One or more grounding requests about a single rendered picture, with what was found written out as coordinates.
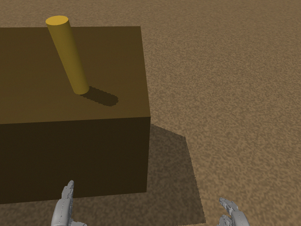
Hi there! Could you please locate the right robot hand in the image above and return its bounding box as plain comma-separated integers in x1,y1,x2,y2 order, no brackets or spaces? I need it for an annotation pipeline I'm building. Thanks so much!
217,198,250,226

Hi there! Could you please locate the left robot hand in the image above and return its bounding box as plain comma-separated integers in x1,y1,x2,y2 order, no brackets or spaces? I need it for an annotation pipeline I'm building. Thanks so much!
51,180,87,226

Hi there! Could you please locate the can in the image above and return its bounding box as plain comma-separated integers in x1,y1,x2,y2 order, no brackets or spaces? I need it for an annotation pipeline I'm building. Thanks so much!
46,16,89,95

